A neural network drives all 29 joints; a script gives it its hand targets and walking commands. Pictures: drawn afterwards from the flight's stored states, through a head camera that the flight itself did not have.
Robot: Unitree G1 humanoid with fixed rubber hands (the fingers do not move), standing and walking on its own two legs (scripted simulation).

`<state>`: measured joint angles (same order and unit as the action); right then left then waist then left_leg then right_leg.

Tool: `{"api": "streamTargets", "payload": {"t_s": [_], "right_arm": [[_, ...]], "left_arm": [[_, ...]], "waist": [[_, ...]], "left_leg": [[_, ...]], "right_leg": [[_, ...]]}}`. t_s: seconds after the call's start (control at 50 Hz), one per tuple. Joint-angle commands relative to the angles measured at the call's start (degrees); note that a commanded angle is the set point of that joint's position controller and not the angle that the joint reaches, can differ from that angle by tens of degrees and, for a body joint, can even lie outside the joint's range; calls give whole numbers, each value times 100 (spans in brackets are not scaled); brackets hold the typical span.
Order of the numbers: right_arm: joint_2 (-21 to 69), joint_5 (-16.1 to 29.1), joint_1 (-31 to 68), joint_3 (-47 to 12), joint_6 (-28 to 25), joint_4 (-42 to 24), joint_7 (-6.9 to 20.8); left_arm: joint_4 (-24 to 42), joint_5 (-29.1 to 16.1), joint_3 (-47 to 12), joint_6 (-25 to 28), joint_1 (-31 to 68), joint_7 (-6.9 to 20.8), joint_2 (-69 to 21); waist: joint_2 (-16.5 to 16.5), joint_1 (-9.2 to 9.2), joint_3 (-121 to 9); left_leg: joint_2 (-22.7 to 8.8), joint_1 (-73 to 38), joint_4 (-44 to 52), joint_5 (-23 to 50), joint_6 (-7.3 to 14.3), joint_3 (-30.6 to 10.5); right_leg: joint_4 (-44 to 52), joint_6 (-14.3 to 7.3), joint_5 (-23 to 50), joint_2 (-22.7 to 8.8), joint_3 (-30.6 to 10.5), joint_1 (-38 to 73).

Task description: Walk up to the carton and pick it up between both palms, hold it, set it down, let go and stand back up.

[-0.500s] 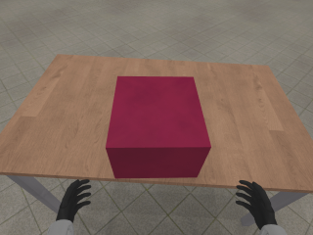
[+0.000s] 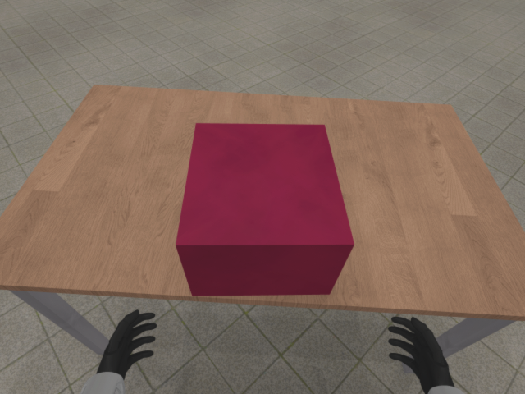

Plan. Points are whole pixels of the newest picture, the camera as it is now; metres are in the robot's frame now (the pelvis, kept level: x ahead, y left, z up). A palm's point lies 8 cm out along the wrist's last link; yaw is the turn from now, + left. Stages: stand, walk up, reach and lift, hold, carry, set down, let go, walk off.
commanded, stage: set down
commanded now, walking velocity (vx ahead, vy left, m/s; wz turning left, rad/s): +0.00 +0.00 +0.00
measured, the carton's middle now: (261, 206) +0.46 +0.03 -0.03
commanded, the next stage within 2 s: let go in 0.26 s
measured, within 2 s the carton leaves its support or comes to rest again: neither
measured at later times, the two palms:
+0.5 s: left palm (117, 372) +0.17 +0.23 -0.07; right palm (425, 393) +0.16 -0.23 -0.08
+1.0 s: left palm (86, 389) +0.15 +0.28 -0.09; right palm out of the picture +0.14 -0.24 -0.10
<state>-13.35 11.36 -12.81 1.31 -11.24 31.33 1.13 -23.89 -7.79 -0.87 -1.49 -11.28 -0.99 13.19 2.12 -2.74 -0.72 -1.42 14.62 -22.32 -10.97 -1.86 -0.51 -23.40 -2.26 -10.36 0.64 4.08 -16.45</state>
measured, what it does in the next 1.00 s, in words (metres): stands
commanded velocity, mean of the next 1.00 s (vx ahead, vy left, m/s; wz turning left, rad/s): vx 0.00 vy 0.00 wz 0.00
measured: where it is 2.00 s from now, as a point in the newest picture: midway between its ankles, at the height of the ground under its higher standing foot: outside the picture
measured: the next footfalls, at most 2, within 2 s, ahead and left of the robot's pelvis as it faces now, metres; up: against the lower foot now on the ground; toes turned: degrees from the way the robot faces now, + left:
none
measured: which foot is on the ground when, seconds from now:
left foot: down 0.00-1.00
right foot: down 0.00-1.00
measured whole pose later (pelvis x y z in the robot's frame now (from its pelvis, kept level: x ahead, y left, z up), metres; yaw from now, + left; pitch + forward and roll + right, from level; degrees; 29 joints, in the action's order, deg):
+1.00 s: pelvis +0.01 +0.02 +0.00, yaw +0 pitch +2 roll -1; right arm -14.8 2.4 -12.5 1.3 -1.9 42.4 -0.5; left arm -36.4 -1.7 -0.6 0.4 -11.3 0.5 17.3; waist 0.9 -2.5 0.0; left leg -1.5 14.6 -28.3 -15.6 -0.7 -0.5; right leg -25.4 -1.5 -12.8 0.7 4.1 -14.6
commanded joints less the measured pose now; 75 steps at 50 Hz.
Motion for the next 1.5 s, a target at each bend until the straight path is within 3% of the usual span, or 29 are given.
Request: {"api": "streamTargets", "payload": {"t_s": [0.0, 0.1, 0.12, 0.32, 0.4, 0.5, 0.56, 0.62, 0.66, 0.74, 0.76, 0.78, 0.84, 0.9, 0.92, 0.94, 0.96, 0.98, 1.04, 1.06, 1.1, 1.12, 1.16, 1.18, 1.2, 1.28, 1.34, 1.36, 1.48], "right_arm": [[-115, -765, 209, -119, -176, -453, -86], [97, -883, 164, -160, -80, -4, -184], [-6, -822, 319, -103, -197, -492, -152], [16, -1006, 305, -120, -242, 272, -198], [172, -935, 296, -210, -366, 7, -187], [148, -1051, 384, -143, -419, 273, -242], [-53, -1080, 564, -23, -439, 727, -149], [-125, -1081, 338, -26, -499, 801, -143], [-204, -1038, 595, -32, -523, 1038, -36], [-175, -1071, 547, -49, -591, 906, -52], [-1745, -1620, 198, 450, 62, 935, -209], [-1734, -1659, 110, 466, 363, 875, -272], [-1253, -1524, 251, 291, 702, 679, -264], [-1417, -1469, 87, 342, 761, 772, -240], [-1366, -1452, 47, 300, 783, 775, -192], [-1504, -1435, -88, 310, 796, 830, -169], [-1504, -1450, -28, 317, 802, 814, -138], [-1484, -1469, -13, 315, 811, 836, -124], [-1543, -1463, 146, 367, 844, 774, -150], [-1736, -1524, 289, 423, 874, 733, -137], [-1621, -1405, -14, 374, 878, 776, -155], [-1763, -1485, 159, 414, 881, 943, -140], [-1737, -1409, 86, 405, 858, 870, -136], [-1801, -1479, 254, 428, 871, 863, -114], [-1626, -1376, 180, 370, 860, 841, -123], [-1719, -1366, 274, 417, 894, 900, -155], [-1718, -1378, 107, 387, 862, 953, -123], [-1667, -1395, 97, 406, 884, 906, -115], [-1730, -1349, 169, 361, 920, 1039, -96]], "left_arm": [[905, 521, 441, 85, 406, 13, 814], [589, 532, 500, -109, 403, 131, 929], [1299, 434, 462, 17, 427, 43, 988], [367, 624, 616, -231, 335, 204, 938], [734, 725, 602, -230, 339, 176, 1011], [453, 702, 667, -259, 340, 247, 1015], [276, 845, 603, -381, 424, 202, 833], [292, 868, 612, -344, 84, 197, 723], [248, 965, 553, -356, 169, 120, 656], [156, 901, 581, -407, 105, 147, 661], [-469, 1227, 737, 20, -71, 69, 1480], [-685, 1239, 732, 151, -289, -2, 1468], [-900, 1167, 664, 357, -9, 60, 1517], [-1109, 1155, 590, 445, 186, 81, 1428], [-1206, 1120, 560, 484, 227, 91, 1490], [-1239, 1086, 553, 506, 178, 72, 1647], [-1369, 1154, 571, 490, 382, 112, 1656], [-1350, 1119, 530, 495, 219, 155, 1582], [-1584, 1101, 487, 561, 1, 102, 1608], [-1717, 1107, 435, 530, -34, 110, 1630], [-1676, 1090, 441, 554, 193, 107, 1632], [-1786, 1079, 403, 559, 61, 102, 1679], [-1911, 1083, 418, 569, 57, 84, 1825], [-1882, 1069, 399, 560, 82, 93, 1684], [-1861, 1052, 410, 576, 26, 112, 1851], [-2120, 1038, 392, 591, -4, 109, 1846], [-2108, 1054, 431, 624, 139, 118, 2016], [-2121, 1041, 367, 583, 134, 113, 1893], [-2439, 1041, 330, 606, 34, 143, 1963]], "waist": [[106, 116, -465], [24, 183, -339], [-37, 153, -624], [150, 180, -386], [-221, 145, -691], [32, 186, -535], [-278, 165, -494], [-101, 208, -486], [-466, 179, -538], [-6, 122, -537], [70, -98, -1537], [-34, -7, -1464], [-228, 105, -1082], [-69, 193, -1102], [-327, 321, -821], [-132, 247, -1054], [-439, 346, -683], [-492, 190, -775], [-585, 186, -698], [-273, 123, -877], [-432, 270, -859], [-556, 95, -785], [-361, 299, -793], [-431, 111, -758], [-910, 164, -910], [-425, 130, -888], [-462, 244, -681], [-812, 259, -500], [-398, 249, -385]], "left_leg": [[290, -501, 378, 425, 248, 433], [327, -401, 308, 277, 276, 500], [295, -482, 291, 488, 240, 483], [369, -327, 244, 385, 239, 547], [383, -384, 143, 547, 219, 520], [367, -370, 167, 471, 263, 567], [276, -494, 207, 381, 217, 481], [271, -771, 147, 699, 180, 500], [242, -677, 165, 730, 156, 437], [284, -570, 154, 679, 249, 506], [-344, -615, -494, 1868, 223, -62], [-241, -628, -739, 1752, 301, 194], [-376, -459, -539, 864, 279, -62], [-369, -386, -676, 673, 339, -170], [-389, -349, -587, 575, 395, -172], [-373, -441, -595, 495, 426, -223], [-401, -447, -435, 533, 341, -265], [-421, -521, -460, 417, 406, -246], [-412, -320, -467, 442, 511, -376], [-409, -432, -421, 688, 455, -344], [-477, -599, -401, 763, 447, -403], [-433, -529, -433, 813, 478, -326], [-431, -587, -412, 844, 490, -455], [-457, -559, -412, 1047, 478, -370], [-445, -605, -367, 1018, 512, -461], [-446, -560, -385, 785, 503, -432], [-473, -516, -322, 529, 517, -425], [-422, -386, -276, 246, 468, -448], [-451, -420, -224, -212, 493, -525]], "right_leg": [[746, 258, 243, -205, -707, 1316], [710, 319, 304, -287, -736, 1326], [660, 296, 461, -225, -632, 1336], [571, 353, 913, -212, -634, 1567], [401, 343, 1414, -283, -671, 1724], [426, 386, 1330, -219, -620, 1717], [398, 307, 960, -152, -582, 1494], [415, 304, 1328, -72, -485, 1452], [379, 228, 1064, -5, -417, 1309], [401, 311, 1372, -86, -533, 1548], [-246, 257, 2151, -609, -601, 1762], [-278, 317, 2442, -683, -714, 1581], [67, 261, 1112, -757, -748, 1069], [54, 117, 1164, -769, -862, 1060], [131, 143, 1378, -817, -937, 986], [85, 74, 1237, -807, -943, 1080], [127, 54, 758, -732, -836, 769], [104, 78, 510, -678, -809, 812], [176, 54, 646, -735, -884, 916], [106, 107, 688, -656, -772, 1017], [33, 47, 732, -710, -792, 956], [72, 81, 723, -664, -787, 925], [4, 74, 924, -680, -771, 868], [36, 73, 907, -661, -733, 957], [22, 6, 893, -703, -788, 1022], [10, 10, 1107, -721, -819, 1093], [56, -6, 797, -711, -795, 869], [130, 7, 470, -670, -821, 853], [457, 22, -234, -807, -978, 588]]}}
